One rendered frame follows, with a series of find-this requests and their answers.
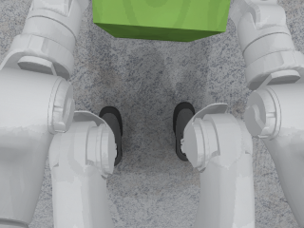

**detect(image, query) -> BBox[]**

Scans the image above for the robot right forearm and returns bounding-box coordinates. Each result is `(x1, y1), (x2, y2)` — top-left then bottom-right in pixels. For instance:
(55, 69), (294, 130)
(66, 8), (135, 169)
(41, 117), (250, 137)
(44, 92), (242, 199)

(229, 0), (304, 91)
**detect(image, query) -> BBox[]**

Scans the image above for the carton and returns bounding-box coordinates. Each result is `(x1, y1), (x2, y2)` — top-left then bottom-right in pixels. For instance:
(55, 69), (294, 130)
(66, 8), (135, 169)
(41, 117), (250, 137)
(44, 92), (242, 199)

(92, 0), (231, 43)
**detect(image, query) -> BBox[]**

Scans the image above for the left robot upper arm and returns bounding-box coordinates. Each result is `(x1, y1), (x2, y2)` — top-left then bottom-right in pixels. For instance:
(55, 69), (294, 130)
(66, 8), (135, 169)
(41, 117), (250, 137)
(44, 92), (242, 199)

(0, 66), (75, 228)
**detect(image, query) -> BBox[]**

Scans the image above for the right robot thigh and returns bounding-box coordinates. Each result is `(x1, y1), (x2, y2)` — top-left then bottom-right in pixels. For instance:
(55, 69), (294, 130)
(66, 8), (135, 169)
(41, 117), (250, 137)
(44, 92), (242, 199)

(187, 113), (256, 228)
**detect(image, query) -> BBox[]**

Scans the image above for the robot left forearm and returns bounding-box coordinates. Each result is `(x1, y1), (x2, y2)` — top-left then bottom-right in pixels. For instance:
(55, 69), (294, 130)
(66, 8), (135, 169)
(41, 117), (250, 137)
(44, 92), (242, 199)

(0, 0), (89, 80)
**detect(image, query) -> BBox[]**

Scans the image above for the right robot upper arm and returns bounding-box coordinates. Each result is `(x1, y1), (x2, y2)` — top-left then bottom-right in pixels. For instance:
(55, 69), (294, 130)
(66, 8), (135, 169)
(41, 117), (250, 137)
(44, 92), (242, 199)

(243, 82), (304, 228)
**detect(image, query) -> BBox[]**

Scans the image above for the robot right foot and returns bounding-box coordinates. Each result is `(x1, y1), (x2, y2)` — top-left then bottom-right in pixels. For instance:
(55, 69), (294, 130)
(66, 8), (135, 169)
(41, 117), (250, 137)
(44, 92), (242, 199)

(173, 102), (196, 162)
